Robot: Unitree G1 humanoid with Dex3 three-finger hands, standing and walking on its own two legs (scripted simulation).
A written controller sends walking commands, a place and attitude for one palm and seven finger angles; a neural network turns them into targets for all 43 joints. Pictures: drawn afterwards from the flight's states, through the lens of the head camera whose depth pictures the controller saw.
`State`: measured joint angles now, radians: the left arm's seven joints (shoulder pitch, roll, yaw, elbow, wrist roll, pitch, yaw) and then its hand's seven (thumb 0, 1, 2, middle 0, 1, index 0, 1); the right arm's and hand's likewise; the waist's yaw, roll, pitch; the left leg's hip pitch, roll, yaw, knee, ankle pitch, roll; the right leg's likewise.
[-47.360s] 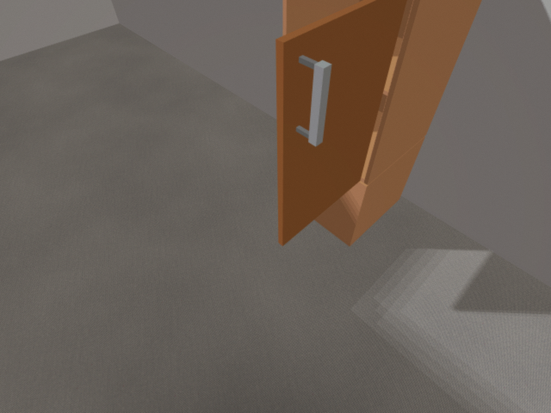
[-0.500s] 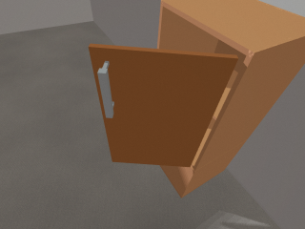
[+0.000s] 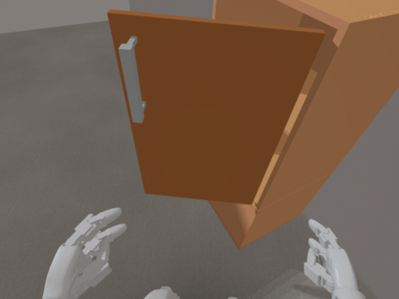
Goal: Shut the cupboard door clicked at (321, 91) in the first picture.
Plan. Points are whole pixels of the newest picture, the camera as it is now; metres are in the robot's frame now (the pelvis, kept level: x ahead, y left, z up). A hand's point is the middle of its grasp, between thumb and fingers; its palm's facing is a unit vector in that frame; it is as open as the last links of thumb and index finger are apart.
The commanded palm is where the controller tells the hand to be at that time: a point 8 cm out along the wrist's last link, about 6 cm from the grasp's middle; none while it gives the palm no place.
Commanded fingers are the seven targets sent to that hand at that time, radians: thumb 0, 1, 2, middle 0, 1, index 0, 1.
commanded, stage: raise the hand and make a fist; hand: left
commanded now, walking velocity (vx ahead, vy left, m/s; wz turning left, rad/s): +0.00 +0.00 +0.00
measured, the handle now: (135, 82) +0.48 +0.17 +0.20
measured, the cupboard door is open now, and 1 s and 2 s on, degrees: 57 57 57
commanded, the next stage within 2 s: bring the fist close to the handle in 1.50 s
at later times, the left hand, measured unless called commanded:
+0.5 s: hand (94, 214) +0.23 +0.19 +0.12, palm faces +0.00 -1.00 -0.04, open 3.8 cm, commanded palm +0.20 +0.24 +0.12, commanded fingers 0.00 0.90 0.90 -1.04 -1.22 -1.04 -1.22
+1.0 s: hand (75, 172) +0.26 +0.21 +0.18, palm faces +0.00 -1.00 -0.07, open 3.1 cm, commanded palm +0.23 +0.26 +0.19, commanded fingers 0.00 0.90 0.90 -1.30 -1.50 -1.30 -1.50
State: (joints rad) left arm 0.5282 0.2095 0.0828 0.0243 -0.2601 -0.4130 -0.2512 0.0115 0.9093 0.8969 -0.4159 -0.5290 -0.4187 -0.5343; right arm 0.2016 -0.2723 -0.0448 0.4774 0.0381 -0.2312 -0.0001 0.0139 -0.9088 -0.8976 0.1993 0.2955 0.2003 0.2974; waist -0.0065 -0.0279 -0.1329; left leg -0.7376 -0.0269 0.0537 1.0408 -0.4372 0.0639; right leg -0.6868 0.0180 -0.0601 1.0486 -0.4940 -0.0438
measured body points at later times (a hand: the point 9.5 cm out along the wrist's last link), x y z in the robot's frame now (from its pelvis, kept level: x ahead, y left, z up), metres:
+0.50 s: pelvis +0.04 -0.01 +0.03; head +0.07 -0.01 +0.48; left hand +0.22 +0.24 +0.12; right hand +0.20 -0.24 -0.05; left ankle +0.05 +0.08 -0.67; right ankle +0.02 -0.10 -0.67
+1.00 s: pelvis +0.04 +0.02 +0.05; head +0.03 +0.01 +0.50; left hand +0.25 +0.26 +0.19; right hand +0.24 -0.19 +0.00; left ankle +0.05 +0.08 -0.67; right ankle +0.02 -0.09 -0.67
